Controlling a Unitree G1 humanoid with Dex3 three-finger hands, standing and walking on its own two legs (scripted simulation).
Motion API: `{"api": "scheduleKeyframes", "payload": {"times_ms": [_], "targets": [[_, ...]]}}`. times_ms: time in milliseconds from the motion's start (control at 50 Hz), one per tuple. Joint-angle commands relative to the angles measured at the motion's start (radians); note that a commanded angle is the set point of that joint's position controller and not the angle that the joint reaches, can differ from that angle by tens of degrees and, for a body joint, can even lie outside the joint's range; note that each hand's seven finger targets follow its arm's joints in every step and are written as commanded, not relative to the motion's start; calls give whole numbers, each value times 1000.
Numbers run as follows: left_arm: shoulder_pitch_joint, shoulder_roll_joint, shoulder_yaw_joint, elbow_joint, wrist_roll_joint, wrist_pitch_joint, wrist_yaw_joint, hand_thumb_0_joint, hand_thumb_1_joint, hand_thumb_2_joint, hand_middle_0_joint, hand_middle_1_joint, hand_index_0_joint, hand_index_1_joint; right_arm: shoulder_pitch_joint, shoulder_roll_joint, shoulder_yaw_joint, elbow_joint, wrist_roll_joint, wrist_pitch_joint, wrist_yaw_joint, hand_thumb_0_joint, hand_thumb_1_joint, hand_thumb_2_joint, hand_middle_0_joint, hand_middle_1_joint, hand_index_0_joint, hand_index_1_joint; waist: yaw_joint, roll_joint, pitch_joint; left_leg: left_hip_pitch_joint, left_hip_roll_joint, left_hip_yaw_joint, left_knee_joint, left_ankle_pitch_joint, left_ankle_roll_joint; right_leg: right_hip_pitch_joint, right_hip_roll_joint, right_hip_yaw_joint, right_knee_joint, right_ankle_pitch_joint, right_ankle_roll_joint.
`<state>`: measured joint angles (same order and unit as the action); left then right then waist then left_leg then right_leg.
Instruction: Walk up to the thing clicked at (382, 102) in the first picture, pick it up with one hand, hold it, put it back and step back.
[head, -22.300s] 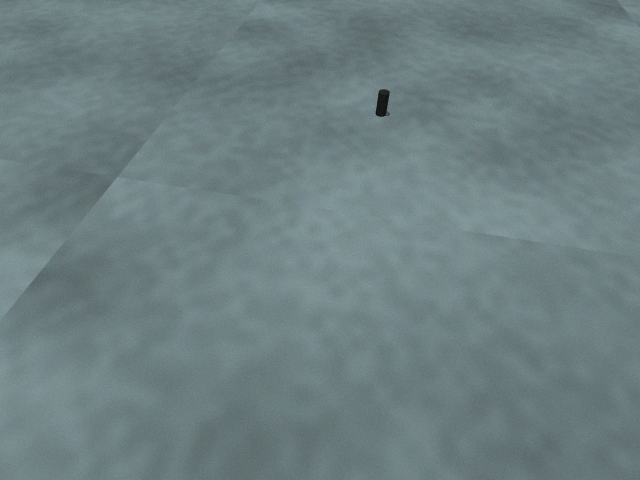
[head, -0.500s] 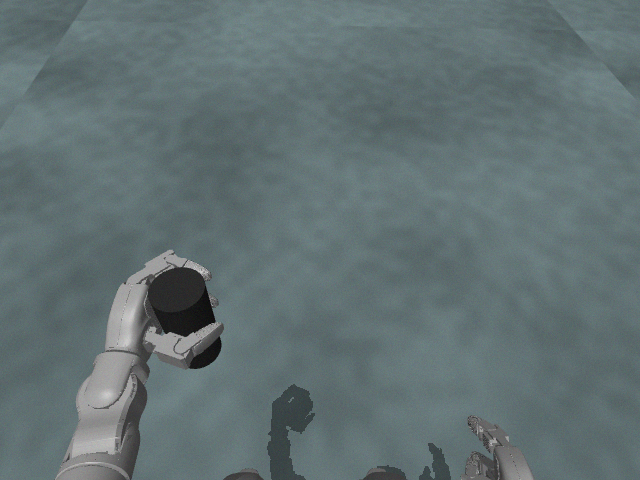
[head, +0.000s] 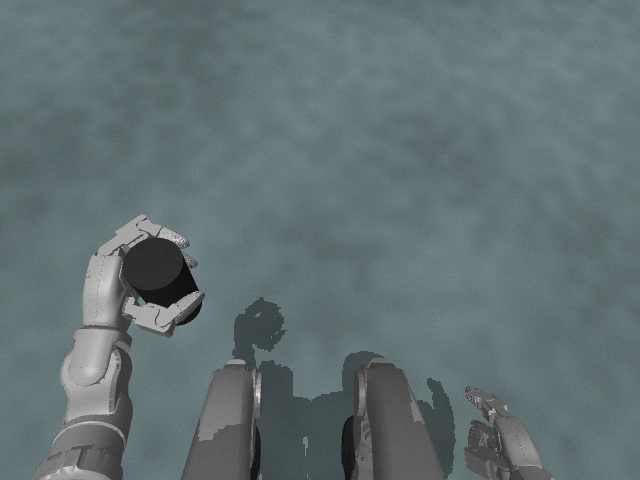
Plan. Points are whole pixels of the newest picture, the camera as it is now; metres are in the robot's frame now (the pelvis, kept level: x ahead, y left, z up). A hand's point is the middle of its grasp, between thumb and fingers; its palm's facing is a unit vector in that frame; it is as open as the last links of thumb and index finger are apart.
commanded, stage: crouch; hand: left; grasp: from the side
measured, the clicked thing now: (167, 286) +0.35 +0.18 -0.04
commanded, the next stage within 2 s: lower in 1.34 s
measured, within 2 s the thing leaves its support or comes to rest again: neither
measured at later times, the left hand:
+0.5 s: hand (197, 325) +0.34 +0.19 -0.24, palm faces +0.01 -1.00 -0.05, open 8.9 cm
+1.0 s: hand (204, 328) +0.35 +0.19 -0.33, palm faces +0.00 -1.00 -0.04, open 8.9 cm
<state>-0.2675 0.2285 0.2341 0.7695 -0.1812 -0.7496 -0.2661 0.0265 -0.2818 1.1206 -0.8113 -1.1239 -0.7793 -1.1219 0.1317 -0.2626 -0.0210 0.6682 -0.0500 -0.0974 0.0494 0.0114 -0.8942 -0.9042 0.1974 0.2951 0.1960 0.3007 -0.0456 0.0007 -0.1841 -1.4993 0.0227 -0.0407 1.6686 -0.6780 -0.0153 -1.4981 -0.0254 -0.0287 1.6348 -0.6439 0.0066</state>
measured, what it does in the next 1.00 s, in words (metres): lowers itself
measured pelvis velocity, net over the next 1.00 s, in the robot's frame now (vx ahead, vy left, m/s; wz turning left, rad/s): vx -0.05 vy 0.00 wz -0.07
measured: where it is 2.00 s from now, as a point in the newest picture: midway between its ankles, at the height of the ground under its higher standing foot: outside the picture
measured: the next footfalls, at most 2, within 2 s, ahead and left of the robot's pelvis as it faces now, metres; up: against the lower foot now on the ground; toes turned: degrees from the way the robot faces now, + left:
none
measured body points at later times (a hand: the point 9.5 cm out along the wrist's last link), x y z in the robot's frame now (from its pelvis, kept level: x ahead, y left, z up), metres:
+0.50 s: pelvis -0.05 +0.00 -0.18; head +0.15 +0.03 +0.22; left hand +0.33 +0.24 -0.23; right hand +0.11 -0.26 -0.32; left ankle +0.04 +0.13 -0.53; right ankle +0.05 -0.13 -0.53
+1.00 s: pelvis -0.05 +0.00 -0.25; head +0.17 +0.06 +0.14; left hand +0.34 +0.25 -0.33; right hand +0.09 -0.27 -0.36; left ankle +0.04 +0.13 -0.53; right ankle +0.05 -0.13 -0.53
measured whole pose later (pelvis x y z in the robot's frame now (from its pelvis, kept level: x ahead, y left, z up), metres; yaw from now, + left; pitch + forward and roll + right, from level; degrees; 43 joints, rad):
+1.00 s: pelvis -0.05 +0.00 -0.25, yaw -4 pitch +28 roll -6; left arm -0.47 0.36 0.35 0.98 -0.13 -0.86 -0.23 0.03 -0.27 1.12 -0.80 -1.14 -0.77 -1.14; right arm -0.01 -0.32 0.08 0.74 -0.14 -0.04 0.13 0.01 -0.91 -0.91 0.20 0.30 0.20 0.30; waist -0.11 -0.05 -0.01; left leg -2.25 -0.01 -0.13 2.48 -0.72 -0.03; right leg -2.21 -0.02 -0.07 2.39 -0.66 0.02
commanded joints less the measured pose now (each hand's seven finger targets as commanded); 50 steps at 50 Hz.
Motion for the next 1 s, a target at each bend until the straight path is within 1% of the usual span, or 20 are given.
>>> {"api": "scheduleKeyframes", "payload": {"times_ms": [0, 20, 80, 140, 220, 280, 340, 380, 420, 480, 500, 560, 600, 660, 680, 700, 740, 880, 940, 980], "targets": [[-282, 141, 46, -206, -33, -105, -4, 0, 300, 1290, -1322, -1421, -1320, -1431, 52, -171, -60, -78, 0, -32, -6, 0, -904, -911, 198, 300, 199, 300, -10, 34, -613, 210, -36, -7, -61, 352, 34, 229, 26, 29, -81, 334, -32], [-252, 139, 61, -167, -35, -100, -5, 0, 318, 1299, -1320, -1420, -1319, -1430, 54, -179, -61, -73, -2, -29, -1, 0, -901, -910, 198, 300, 199, 300, -1, 30, -630, 212, -36, -10, -38, 385, 35, 198, 28, 16, -49, 351, -35], [-269, 132, 59, -105, -27, -101, -17, 0, 349, 1319, -1326, -1434, -1326, -1442, 47, -188, -61, -55, -7, -21, 8, 0, -896, -909, 198, 300, 199, 300, -5, 35, -621, 176, -36, -19, 18, 390, 30, 85, 31, -14, 38, 330, -44], [-251, 135, 62, -57, 2, -112, -27, 0, 354, 1327, -1323, -1445, -1328, -1450, 34, -192, -65, -42, -16, -15, 20, 0, -888, -906, 199, 300, 199, 300, -1, 41, -587, 95, -37, -14, 62, 323, 27, -3, 32, -25, 98, 273, -48], [-345, 170, 122, -53, -4, -150, -15, 0, 311, 1323, -1304, -1441, -1308, -1447, 10, -189, -56, -44, -26, -13, 33, 0, -892, -907, 199, 300, 199, 300, 0, 22, -585, -57, -45, 5, 142, 186, 30, -59, 31, -23, 166, 178, -44], [-447, 201, 141, -70, -1, -182, 2, 0, 314, 1328, -1295, -1441, -1300, -1446, -4, -189, -48, -41, -36, -14, 37, 0, -893, -907, 199, 300, 200, 300, -19, 27, -594, -137, -45, 17, 209, 111, 30, -101, 28, -12, 210, 119, -40], [-459, 213, 137, -45, 16, -200, 7, 0, 325, 1343, -1296, -1444, -1298, -1452, -20, -191, -42, -32, -43, -16, 39, 0, -892, -908, 199, 300, 200, 300, -22, 46, -583, -186, -47, 30, 249, 46, 29, -144, 27, -15, 245, 63, -38], [-482, 207, 103, -27, 28, -201, -2, 0, 330, 1346, -1294, -1437, -1292, -1449, -27, -198, -43, -22, -49, -18, 40, 0, -892, -908, 199, 300, 200, 300, -37, 55, -576, -208, -45, 39, 287, 16, 30, -177, 26, -9, 262, 35, -36], [-509, 247, 122, -32, 35, -200, -5, 0, 290, 1337, -1291, -1433, -1288, -1447, -19, -206, -41, -10, -55, -15, 38, 0, -898, -909, 199, 300, 200, 300, -32, 82, -615, -223, -47, 47, 323, 35, 31, -179, 24, -12, 297, 61, -34], [-512, 243, 136, -8, 28, -185, 5, 0, 245, 1308, -1279, -1409, -1277, -1424, -23, -217, -34, -7, -53, -7, 41, 0, -899, -908, 199, 300, 199, 300, -24, 87, -573, -270, -48, 42, 335, -21, 31, -249, 27, -44, 344, 18, -37], [-492, 252, 158, 23, 24, -177, 8, 0, 232, 1305, -1275, -1407, -1272, -1422, -17, -227, -34, -6, -52, -3, 40, 0, -900, -909, 199, 300, 199, 300, -23, 94, -575, -261, -49, 37, 339, -17, 28, -263, 27, -55, 362, 25, -39], [-460, 238, 145, 43, 18, -162, 3, 0, 260, 1310, -1276, -1412, -1276, -1424, -19, -241, -27, -5, -50, 4, 39, 0, -897, -908, 199, 300, 200, 300, -40, 69, -544, -309, -51, 32, 382, 5, 32, -275, 25, -67, 395, 49, -35], [-443, 264, 163, 58, 26, -157, 8, 0, 236, 1300, -1279, -1408, -1279, -1419, -23, -244, -22, 1, -50, 7, 42, 0, -900, -908, 199, 300, 199, 300, -31, 59, -526, -356, -54, 32, 404, 16, 33, -284, 25, -67, 417, 60, -35], [-451, 251, 151, 49, 23, -162, 13, 0, 211, 1291, -1282, -1406, -1282, -1417, -33, -249, -18, -3, -52, 14, 45, 0, -903, -908, 199, 300, 199, 300, -43, 43, -497, -377, -51, 25, 427, 6, 34, -321, 30, -78, 437, 53, -36], [-474, 252, 139, 33, 24, -168, 11, 0, 230, 1302, -1256, -1397, -1257, -1408, -30, -253, -12, 0, -55, 15, 48, 0, -897, -908, 199, 300, 199, 300, -61, 60, -497, -375, -51, 20, 439, 10, 34, -323, 30, -80, 442, 65, -35], [-457, 255, 143, 41, 22, -169, 13, 0, 228, 1286, -1252, -1391, -1254, -1399, -34, -261, -14, 2, -56, 15, 47, 0, -898, -907, 199, 300, 200, 300, -50, 62, -491, -370, -50, 20, 445, 12, 33, -331, 31, -83, 453, 65, -37], [-454, 270, 140, 29, 31, -176, 12, 0, 258, 1294, -1237, -1383, -1241, -1390, -25, -273, -7, 8, -63, 19, 53, 0, -898, -908, 199, 300, 200, 300, -60, 98, -506, -336, -46, 5, 458, 68, 24, -343, 31, -92, 484, 112, -40], [-436, 300, 148, -2, 30, -197, 37, 0, 247, 1300, -1239, -1391, -1240, -1401, -37, -281, 21, 13, -82, 32, 59, 0, -909, -911, 199, 300, 200, 300, -61, 133, -515, -336, -41, -5, 510, 105, 19, -340, 37, -101, 525, 146, -40], [-428, 292, 137, 19, 28, -203, 38, 0, 257, 1313, -1242, -1400, -1243, -1410, -49, -291, 29, 14, -90, 39, 63, 0, -909, -911, 199, 300, 200, 300, -82, 142, -473, -358, -40, -17, 517, 86, 19, -353, 36, -114, 533, 135, -37], [-416, 309, 141, 27, 34, -207, 43, 0, 241, 1313, -1251, -1403, -1252, -1414, -57, -295, 35, 12, -94, 43, 65, 0, -911, -911, 199, 300, 200, 300, -79, 141, -463, -368, -39, -21, 524, 77, 18, -359, 40, -118, 538, 126, -38]]}}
